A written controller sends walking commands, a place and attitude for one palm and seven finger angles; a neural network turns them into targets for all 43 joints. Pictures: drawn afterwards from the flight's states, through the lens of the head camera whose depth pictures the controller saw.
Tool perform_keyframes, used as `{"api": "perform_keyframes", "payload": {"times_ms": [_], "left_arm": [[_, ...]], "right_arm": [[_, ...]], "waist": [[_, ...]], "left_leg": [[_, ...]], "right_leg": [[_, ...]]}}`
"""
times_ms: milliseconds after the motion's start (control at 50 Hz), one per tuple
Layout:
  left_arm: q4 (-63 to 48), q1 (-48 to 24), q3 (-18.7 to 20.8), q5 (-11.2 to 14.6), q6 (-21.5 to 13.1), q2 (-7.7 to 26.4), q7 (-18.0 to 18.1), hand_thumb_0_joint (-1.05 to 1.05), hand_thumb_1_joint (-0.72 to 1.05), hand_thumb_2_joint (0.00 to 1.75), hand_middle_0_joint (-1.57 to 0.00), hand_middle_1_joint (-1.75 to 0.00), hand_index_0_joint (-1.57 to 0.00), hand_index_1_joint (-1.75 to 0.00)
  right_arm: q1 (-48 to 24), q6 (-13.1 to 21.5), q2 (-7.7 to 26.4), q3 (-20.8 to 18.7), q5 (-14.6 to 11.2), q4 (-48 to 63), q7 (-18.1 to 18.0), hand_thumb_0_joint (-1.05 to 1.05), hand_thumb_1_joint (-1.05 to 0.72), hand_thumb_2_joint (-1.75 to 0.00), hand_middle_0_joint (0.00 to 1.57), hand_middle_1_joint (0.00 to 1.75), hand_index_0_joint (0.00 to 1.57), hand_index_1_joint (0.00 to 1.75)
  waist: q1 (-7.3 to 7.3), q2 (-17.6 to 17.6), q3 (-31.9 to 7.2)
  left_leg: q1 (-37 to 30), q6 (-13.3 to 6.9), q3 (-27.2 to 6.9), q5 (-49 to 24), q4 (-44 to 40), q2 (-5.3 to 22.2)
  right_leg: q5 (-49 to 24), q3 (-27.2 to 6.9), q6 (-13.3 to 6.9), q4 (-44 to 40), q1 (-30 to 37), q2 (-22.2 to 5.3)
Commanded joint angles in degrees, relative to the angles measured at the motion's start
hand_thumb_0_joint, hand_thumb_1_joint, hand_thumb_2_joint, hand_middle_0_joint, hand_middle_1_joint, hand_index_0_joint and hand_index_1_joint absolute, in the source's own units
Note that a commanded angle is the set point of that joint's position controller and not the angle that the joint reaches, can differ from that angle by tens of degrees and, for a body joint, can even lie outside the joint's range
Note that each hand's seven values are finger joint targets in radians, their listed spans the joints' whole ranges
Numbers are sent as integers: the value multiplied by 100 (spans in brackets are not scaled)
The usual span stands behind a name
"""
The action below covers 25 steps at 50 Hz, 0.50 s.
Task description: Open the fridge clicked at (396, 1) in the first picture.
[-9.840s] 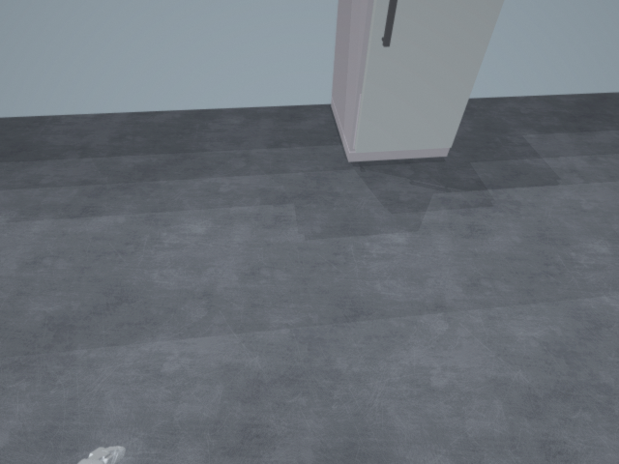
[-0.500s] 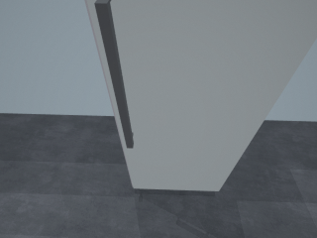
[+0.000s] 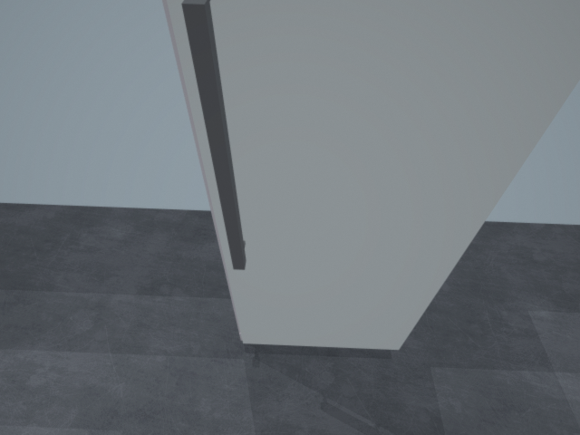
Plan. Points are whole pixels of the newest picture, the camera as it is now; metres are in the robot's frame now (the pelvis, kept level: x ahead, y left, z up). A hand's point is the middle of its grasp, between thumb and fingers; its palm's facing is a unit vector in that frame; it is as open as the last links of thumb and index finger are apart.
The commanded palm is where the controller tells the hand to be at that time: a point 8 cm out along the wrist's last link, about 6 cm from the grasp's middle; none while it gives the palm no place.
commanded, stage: look again from close up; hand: left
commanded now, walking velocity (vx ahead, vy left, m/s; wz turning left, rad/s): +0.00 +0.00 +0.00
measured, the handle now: (227, 168) +0.47 +0.13 +0.11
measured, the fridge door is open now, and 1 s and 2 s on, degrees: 0 0 0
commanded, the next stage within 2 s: raise the hand to about handle height in 0.02 s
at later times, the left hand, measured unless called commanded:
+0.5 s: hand (153, 427) +0.15 +0.20 -0.07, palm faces +0.01 -1.00 +0.04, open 8.3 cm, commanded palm +0.12 +0.26 -0.05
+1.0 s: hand (110, 392) +0.18 +0.25 -0.03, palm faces +0.05 -1.00 -0.06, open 11.3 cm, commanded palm +0.15 +0.30 -0.02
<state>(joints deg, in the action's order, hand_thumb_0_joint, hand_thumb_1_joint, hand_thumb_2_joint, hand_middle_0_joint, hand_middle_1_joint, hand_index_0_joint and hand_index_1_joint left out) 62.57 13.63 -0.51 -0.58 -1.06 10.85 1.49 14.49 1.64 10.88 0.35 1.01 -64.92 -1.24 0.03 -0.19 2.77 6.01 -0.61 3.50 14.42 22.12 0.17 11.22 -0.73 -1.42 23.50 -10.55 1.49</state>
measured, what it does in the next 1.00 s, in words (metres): lowers itself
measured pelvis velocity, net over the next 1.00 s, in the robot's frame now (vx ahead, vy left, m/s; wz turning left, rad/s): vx -0.03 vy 0.02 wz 0.06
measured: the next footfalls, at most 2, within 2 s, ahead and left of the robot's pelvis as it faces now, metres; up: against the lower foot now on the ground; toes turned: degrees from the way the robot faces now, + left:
none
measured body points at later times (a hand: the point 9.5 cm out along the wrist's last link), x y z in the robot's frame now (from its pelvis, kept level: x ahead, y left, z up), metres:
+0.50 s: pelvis -0.03 +0.00 -0.09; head +0.01 +0.02 +0.36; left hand +0.14 +0.25 -0.07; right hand +0.22 -0.24 -0.10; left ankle -0.02 +0.11 -0.74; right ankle +0.02 -0.10 -0.74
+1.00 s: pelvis -0.03 +0.02 -0.08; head +0.03 +0.04 +0.37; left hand +0.17 +0.31 -0.02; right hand +0.14 -0.21 -0.16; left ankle -0.03 +0.11 -0.74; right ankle +0.02 -0.10 -0.74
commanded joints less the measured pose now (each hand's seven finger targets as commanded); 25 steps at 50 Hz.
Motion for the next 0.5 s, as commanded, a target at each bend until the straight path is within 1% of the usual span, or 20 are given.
{"api": "perform_keyframes", "payload": {"times_ms": [0,80,100,120,140,160,180,200,220,240,260,280,320,340,360,380,400,440,460,480], "left_arm": [[-247,123,142,3,-97,763,22,0,90,90,-20,-30,-20,-30],[-256,73,145,1,-99,807,20,0,90,90,-20,-30,-20,-30],[38,766,101,-20,-144,579,260,0,90,90,-20,-30,-20,-30],[-8455,-3723,1415,1109,-1385,2298,176,0,88,89,-20,-32,-20,-32],[-8217,-2457,1682,808,-1417,2645,357,0,85,88,-20,-33,-20,-33],[-6705,386,541,946,-775,593,238,0,83,87,-21,-34,-21,-34],[-5771,315,638,1099,-668,208,211,0,81,86,-21,-36,-21,-36],[-5608,-94,648,1190,-1002,193,40,0,78,85,-21,-37,-21,-37],[-4954,649,983,1293,-1428,230,-213,0,76,84,-21,-39,-21,-39],[-4465,1562,1003,1398,-1871,18,-583,0,74,83,-21,-40,-21,-40],[-4502,1895,932,1524,-2386,-142,-959,0,71,82,-21,-42,-21,-42],[-4597,2120,862,1643,-2887,-228,-1351,0,69,81,-22,-43,-22,-43],[-4693,2046,1088,1680,-3755,196,-2111,0,64,79,-22,-47,-22,-47],[-4562,2046,1419,1657,-3907,613,-2419,0,62,78,-22,-48,-22,-48],[-4890,1885,1541,1692,-3843,804,-2596,0,60,77,-22,-50,-22,-50],[-5180,1661,1441,1835,-3664,684,-2698,0,57,76,-22,-51,-22,-51],[-5623,1374,1533,1999,-3461,780,-2705,0,55,75,-22,-53,-22,-53],[-6539,803,1813,2170,-3157,1088,-2504,0,50,73,-23,-55,-23,-55],[-7220,439,1763,2115,-3128,1108,-2356,0,48,72,-23,-57,-23,-57],[-7538,389,1657,2058,-3136,1004,-2204,0,46,71,-23,-58,-23,-58]], "right_arm": [[246,80,712,-127,-18,175,-61,0,-90,-90,20,30,20,30],[227,83,742,-125,-20,180,-60,0,-90,-90,20,30,20,30],[-301,79,680,-129,-97,542,-1,0,-90,-90,20,30,20,30],[-259,856,1477,-265,-380,2636,-261,0,-90,-90,20,30,20,30],[-526,1322,1002,-100,-369,2510,-443,0,-90,-90,20,30,20,30],[-595,1525,824,-88,-247,2683,-417,0,-90,-90,20,30,20,30],[-362,1582,937,-160,-297,2493,-371,0,-90,-90,20,30,20,30],[-454,1629,1104,-283,-259,2762,-314,0,-90,-90,20,30,20,30],[-451,1672,1118,-419,-208,2801,-250,0,-90,-90,20,30,20,30],[-519,1730,1078,-441,-198,3029,-134,0,-90,-90,20,30,20,30],[-601,1773,1039,-456,-153,3199,-30,0,-90,-90,20,30,20,30],[-687,1798,1039,-498,-122,3407,62,0,-90,-90,20,30,20,30],[-832,1825,1102,-582,-130,3758,216,0,-90,-90,20,30,20,30],[-763,1782,1151,-625,-146,3896,268,0,-90,-90,20,30,20,30],[-851,1725,1176,-613,-201,4123,261,0,-90,-90,20,30,20,30],[-905,1688,1134,-574,-259,4348,222,0,-90,-90,20,30,20,30],[-937,1653,1168,-565,-298,4589,159,0,-90,-90,20,30,20,30],[-812,1573,1154,-524,-281,4734,47,0,-90,-90,20,30,20,30],[-679,1542,1118,-511,-271,4762,16,0,-90,-90,20,30,20,30],[-566,1527,1051,-480,-256,4717,-11,0,-90,-90,20,30,20,30]], "waist": [[7,58,37],[6,-1,32],[-212,200,-92],[398,823,-2856],[9,1513,-2300],[-81,1283,-1686],[247,223,-774],[343,-550,37],[168,-1062,5],[-113,-970,-14],[-238,-1093,-420],[-314,-1127,-635],[-275,-810,-972],[-339,-560,-1126],[-426,-420,-1392],[-422,-474,-1561],[-391,-267,-1648],[-342,83,-1912],[-245,453,-2113],[-155,493,-2167]], "left_leg": [[334,-107,-603,-524,-521,628],[354,-107,-619,-565,-530,637],[518,39,-217,-789,575,749],[-570,-34,-478,-1430,-24,-157],[-724,20,-87,-1594,118,-49],[-113,73,-299,-1706,41,64],[522,51,-439,-1086,339,61],[1246,17,-571,-425,627,38],[1745,31,-489,94,981,-9],[2169,83,-440,160,1303,-112],[2532,121,-381,222,1710,-149],[2899,153,-314,325,2083,-185],[3525,180,-244,411,2780,-273],[3694,155,-231,342,3031,-290],[3950,103,-176,462,3134,-301],[4081,48,-145,863,3176,-318],[4180,11,-156,995,3245,-339],[4182,-27,-287,888,3402,-269],[3933,-41,-364,775,3411,-198],[3794,-61,-453,751,3445,-153]], "right_leg": [[-579,-694,-170,-384,38,-695],[-637,-679,-164,-364,74,-694],[-2157,-634,22,-126,70,-1054],[-1800,-363,-75,233,804,-400],[-1120,-336,-157,494,541,-210],[-411,200,-154,538,98,-166],[-210,419,-16,463,-613,-176],[200,542,63,540,-1301,-173],[829,584,88,717,-1757,-160],[927,574,7,1031,-1844,-173],[991,540,-12,1489,-2066,-185],[1030,463,-30,1868,-2238,-187],[923,221,-77,2445,-2477,-230],[808,7,-127,2666,-2488,-271],[1006,-29,-108,2828,-2597,-268],[1603,-101,-62,2790,-2728,-264],[1867,-170,-41,2808,-2775,-255],[1858,-203,-35,2963,-2900,-170],[1661,-138,-45,3017,-2970,-149],[1544,-78,-52,3042,-3034,-118]]}}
